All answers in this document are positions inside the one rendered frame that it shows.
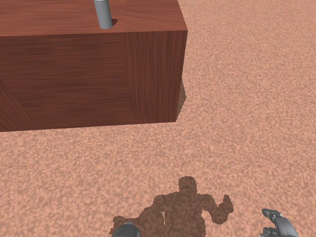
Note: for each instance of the can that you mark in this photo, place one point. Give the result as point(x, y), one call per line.
point(103, 13)

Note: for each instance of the right robot hand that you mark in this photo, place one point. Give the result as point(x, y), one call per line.
point(283, 226)

